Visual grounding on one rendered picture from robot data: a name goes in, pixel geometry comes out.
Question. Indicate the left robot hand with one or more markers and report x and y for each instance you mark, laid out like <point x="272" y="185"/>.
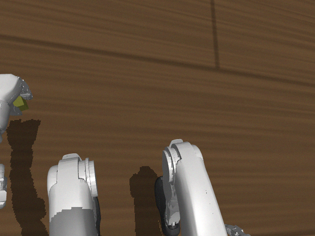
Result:
<point x="11" y="87"/>

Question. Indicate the left robot arm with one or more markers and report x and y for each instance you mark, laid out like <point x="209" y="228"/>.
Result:
<point x="4" y="117"/>

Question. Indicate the right robot hand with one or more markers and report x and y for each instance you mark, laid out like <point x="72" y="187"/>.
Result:
<point x="235" y="230"/>

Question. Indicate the small box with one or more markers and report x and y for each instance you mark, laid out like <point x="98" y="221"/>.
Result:
<point x="21" y="103"/>

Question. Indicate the right robot foot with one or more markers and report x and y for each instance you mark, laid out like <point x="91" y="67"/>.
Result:
<point x="161" y="204"/>

